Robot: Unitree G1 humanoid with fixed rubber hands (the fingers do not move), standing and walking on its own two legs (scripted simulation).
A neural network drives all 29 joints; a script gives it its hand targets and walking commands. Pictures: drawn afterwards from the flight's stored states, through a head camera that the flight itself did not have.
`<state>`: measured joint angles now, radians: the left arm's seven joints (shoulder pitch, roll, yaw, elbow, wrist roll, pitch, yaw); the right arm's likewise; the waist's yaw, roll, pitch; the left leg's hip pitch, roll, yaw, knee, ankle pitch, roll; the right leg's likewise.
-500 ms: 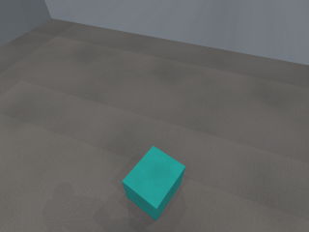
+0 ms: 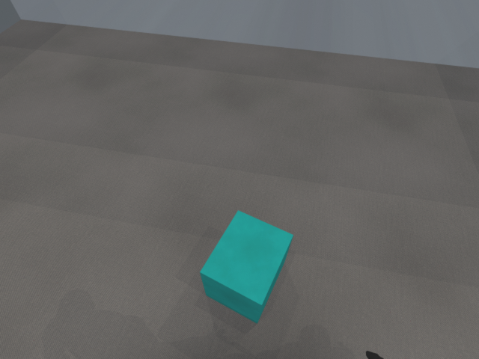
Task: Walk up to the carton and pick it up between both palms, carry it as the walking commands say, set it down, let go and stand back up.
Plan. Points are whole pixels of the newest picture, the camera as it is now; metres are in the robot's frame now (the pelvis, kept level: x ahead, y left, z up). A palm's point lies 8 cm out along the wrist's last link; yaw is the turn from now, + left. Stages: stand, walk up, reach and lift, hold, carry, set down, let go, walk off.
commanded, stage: walk up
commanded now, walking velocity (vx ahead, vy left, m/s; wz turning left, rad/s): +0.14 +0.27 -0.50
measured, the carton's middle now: (247, 266) +0.52 +0.00 -0.63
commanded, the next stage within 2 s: none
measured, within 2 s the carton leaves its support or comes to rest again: neither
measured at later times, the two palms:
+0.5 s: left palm (79, 329) +0.18 +0.31 -0.11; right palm out of the picture -0.05 -0.08 -0.14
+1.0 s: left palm (70, 286) +0.27 +0.37 -0.13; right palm out of the picture +0.02 -0.09 -0.12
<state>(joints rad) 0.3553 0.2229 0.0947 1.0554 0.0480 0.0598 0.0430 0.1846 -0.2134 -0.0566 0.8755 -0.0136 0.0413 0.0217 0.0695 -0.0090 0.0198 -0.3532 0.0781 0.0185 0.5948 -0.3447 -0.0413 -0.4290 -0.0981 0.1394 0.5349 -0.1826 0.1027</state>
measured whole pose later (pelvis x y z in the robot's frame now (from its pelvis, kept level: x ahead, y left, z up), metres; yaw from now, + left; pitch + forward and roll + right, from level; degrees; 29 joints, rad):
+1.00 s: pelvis +0.08 +0.16 +0.01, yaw -21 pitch -1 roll -3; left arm 0.10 0.25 0.08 0.94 0.02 0.10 -0.04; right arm 0.22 -0.21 -0.07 1.02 -0.02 0.02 -0.03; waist -0.01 0.00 0.10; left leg -0.39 0.20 0.18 0.54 -0.13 -0.01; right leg -0.46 -0.04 -0.02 0.97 -0.39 0.07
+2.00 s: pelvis +0.14 +0.18 +0.02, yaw -20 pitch -2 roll +0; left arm 0.22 0.12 0.01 1.17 0.02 0.01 0.04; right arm 0.25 -0.13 0.00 1.13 0.00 -0.01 -0.04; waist 0.01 -0.01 0.05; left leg -0.08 -0.03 0.14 0.38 -0.27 0.08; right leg -0.13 -0.03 -0.06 0.41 -0.24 0.01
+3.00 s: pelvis +0.15 +0.16 +0.02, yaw -21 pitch -2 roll +0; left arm 0.29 0.08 0.00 1.20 0.01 -0.01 0.05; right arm 0.33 -0.08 -0.01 1.21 0.00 -0.02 -0.05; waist 0.00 0.01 0.04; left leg -0.06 -0.01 0.14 0.36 -0.28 0.05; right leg -0.10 -0.01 -0.06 0.37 -0.24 0.00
